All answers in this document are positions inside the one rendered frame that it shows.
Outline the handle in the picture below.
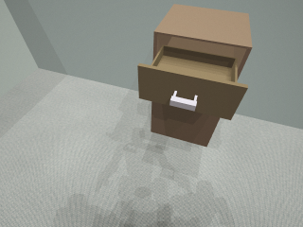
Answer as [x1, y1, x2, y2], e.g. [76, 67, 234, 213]
[169, 91, 197, 112]

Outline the drawer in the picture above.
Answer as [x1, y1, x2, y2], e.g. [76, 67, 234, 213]
[137, 45, 248, 120]

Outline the cabinet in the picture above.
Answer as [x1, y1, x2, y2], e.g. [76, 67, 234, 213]
[151, 4, 253, 147]

